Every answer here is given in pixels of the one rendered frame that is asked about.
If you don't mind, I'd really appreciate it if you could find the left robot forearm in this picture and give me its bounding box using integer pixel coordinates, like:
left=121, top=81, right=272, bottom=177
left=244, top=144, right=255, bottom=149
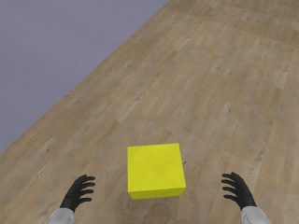
left=45, top=207, right=75, bottom=224

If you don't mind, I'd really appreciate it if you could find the right robot forearm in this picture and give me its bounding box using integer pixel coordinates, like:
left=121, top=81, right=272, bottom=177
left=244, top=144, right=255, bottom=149
left=241, top=205, right=272, bottom=224

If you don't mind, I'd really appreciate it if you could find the carton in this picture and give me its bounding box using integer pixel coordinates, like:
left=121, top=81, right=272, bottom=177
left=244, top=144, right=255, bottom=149
left=127, top=143, right=186, bottom=200

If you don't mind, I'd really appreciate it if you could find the left robot hand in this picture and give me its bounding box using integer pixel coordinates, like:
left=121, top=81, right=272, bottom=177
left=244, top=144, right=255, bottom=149
left=60, top=175, right=95, bottom=213

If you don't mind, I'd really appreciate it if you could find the right robot hand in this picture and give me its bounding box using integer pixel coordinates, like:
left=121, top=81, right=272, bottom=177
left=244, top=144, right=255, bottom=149
left=221, top=172, right=257, bottom=211

